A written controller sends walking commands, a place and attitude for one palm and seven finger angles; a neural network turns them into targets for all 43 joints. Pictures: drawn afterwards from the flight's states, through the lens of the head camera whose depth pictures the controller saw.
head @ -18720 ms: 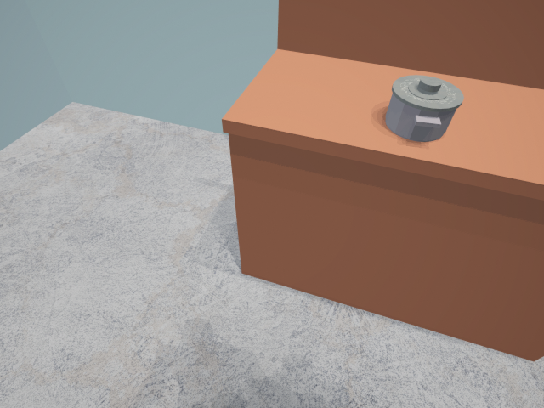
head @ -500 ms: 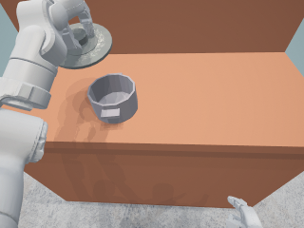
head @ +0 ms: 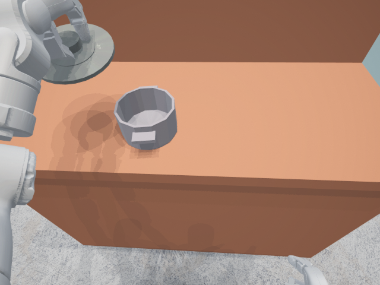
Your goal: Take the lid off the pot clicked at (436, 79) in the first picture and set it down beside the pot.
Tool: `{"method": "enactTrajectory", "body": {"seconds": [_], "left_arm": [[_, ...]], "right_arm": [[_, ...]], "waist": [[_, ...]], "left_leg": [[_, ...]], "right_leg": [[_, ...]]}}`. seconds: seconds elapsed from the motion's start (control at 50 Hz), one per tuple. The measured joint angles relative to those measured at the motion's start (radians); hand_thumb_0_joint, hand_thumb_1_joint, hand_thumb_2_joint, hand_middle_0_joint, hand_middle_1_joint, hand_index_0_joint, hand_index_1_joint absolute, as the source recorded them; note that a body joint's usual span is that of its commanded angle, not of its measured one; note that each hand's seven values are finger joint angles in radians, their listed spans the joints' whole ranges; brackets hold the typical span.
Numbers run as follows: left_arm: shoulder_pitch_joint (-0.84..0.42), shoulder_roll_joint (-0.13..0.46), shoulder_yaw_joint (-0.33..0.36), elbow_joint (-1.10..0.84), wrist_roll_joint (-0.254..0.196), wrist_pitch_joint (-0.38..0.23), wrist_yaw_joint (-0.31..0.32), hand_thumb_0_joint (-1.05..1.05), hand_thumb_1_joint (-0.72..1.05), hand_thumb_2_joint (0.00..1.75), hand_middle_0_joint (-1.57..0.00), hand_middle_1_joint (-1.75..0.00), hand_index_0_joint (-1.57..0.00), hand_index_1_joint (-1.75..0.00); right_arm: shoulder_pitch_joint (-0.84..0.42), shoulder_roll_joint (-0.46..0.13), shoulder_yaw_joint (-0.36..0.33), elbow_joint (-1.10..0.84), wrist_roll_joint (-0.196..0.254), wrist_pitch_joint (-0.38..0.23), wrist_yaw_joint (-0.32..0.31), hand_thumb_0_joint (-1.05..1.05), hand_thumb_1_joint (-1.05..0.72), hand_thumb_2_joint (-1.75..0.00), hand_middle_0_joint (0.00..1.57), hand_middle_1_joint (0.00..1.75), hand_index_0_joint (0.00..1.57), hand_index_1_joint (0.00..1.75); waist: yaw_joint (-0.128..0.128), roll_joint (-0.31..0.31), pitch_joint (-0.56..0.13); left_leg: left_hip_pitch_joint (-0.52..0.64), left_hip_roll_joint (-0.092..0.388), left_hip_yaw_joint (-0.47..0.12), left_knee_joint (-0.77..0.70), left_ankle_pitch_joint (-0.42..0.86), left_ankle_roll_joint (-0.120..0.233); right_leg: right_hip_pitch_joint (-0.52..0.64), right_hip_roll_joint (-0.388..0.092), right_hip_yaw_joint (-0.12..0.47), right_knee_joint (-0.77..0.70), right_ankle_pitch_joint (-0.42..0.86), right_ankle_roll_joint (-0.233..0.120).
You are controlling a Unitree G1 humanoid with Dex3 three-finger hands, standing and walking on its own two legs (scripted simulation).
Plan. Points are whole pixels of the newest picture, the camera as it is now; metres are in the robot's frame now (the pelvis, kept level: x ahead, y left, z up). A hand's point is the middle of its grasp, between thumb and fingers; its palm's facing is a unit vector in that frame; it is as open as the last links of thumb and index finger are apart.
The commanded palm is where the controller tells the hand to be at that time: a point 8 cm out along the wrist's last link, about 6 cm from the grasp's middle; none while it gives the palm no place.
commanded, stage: move the lid sideways beside the pot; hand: left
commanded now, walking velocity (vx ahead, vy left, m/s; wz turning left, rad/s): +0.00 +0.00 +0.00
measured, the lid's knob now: (67, 42) +0.48 +0.24 +0.27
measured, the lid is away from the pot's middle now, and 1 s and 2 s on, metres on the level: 0.11 0.22 0.24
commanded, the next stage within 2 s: lower the lid onto the table in 1.30 s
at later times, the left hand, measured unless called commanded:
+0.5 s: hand (33, 44) +0.44 +0.28 +0.28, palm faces -0.18 -0.07 -0.98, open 7.6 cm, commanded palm +0.44 +0.29 +0.36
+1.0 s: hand (1, 53) +0.43 +0.34 +0.27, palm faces -0.21 -0.10 -0.97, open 7.6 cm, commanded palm +0.44 +0.35 +0.36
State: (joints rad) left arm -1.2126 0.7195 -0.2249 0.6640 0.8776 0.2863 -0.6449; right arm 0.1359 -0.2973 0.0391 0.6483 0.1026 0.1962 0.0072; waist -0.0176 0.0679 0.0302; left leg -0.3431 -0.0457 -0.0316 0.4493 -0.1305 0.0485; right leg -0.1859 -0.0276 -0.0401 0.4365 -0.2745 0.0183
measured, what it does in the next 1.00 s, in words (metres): stands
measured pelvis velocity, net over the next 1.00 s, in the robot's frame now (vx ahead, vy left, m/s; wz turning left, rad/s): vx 0.01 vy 0.00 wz -0.01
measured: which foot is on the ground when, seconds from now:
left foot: down 0.00-1.00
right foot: down 0.00-1.00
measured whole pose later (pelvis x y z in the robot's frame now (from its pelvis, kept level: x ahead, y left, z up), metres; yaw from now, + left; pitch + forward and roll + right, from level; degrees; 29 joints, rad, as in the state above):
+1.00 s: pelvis +0.01 +0.00 +0.00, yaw +0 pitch +3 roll -2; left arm -1.20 0.94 -0.10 0.84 0.92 0.12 -0.65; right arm 0.18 -0.32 0.05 0.66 0.12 0.22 -0.03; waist -0.03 0.05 0.06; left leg -0.36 -0.03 -0.04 0.47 -0.15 0.04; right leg -0.18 -0.01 -0.04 0.40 -0.26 0.01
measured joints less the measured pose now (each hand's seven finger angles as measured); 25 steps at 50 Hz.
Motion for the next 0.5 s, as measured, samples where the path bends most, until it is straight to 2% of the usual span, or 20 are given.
{"method": "enactTrajectory", "body": {"seconds": [0.24, 0.32, 0.5], "left_arm": [[0.000, 0.043, 0.020, 0.040, 0.005, -0.049, -0.001, 0.00, 0.25, 0.76, -0.67, -0.92, -0.66, -0.92], [-0.015, 0.053, 0.005, 0.061, 0.009, -0.054, -0.001, 0.00, 0.25, 0.76, -0.67, -0.92, -0.66, -0.92], [-0.002, 0.097, 0.051, 0.079, 0.017, -0.091, -0.004, 0.00, 0.25, 0.76, -0.67, -0.92, -0.66, -0.92]], "right_arm": [[0.007, -0.002, 0.006, 0.010, 0.004, -0.006, -0.015, 0.00, -0.91, -0.90, 0.20, 0.30, 0.20, 0.30], [0.014, -0.003, 0.005, 0.016, 0.007, -0.007, -0.016, 0.00, -0.91, -0.90, 0.20, 0.30, 0.20, 0.30], [0.024, -0.006, 0.006, 0.015, 0.007, 0.001, -0.019, 0.00, -0.91, -0.90, 0.20, 0.30, 0.20, 0.30]], "waist": [[0.001, -0.003, 0.010], [0.002, -0.006, 0.015], [-0.005, -0.007, 0.017]], "left_leg": [[-0.004, 0.002, -0.003, 0.002, 0.002, 0.002], [-0.005, 0.002, -0.006, 0.002, 0.002, 0.001], [-0.007, 0.006, -0.002, 0.002, -0.002, 0.001]], "right_leg": [[0.002, 0.003, -0.002, -0.010, 0.008, 0.000], [0.003, 0.004, -0.005, -0.014, 0.009, -0.003], [0.003, 0.007, -0.001, -0.022, 0.011, -0.001]]}}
